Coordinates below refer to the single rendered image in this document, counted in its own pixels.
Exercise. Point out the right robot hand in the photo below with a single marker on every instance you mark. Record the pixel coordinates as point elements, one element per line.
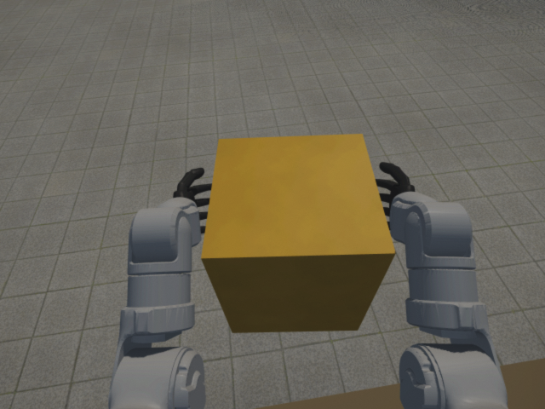
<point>401,185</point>

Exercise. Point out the carton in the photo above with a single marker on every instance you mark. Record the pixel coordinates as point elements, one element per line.
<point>296,237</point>

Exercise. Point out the robot right forearm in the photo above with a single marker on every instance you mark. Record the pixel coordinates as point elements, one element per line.
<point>438,239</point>

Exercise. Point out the robot right upper arm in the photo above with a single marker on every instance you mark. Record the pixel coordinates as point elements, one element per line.
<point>449,376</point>

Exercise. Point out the robot left forearm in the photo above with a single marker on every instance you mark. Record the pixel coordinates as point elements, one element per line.
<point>159,303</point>

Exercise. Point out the robot left upper arm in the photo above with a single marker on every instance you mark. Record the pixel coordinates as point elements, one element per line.
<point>159,378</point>

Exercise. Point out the left robot hand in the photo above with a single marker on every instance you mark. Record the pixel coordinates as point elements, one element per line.
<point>185,191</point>

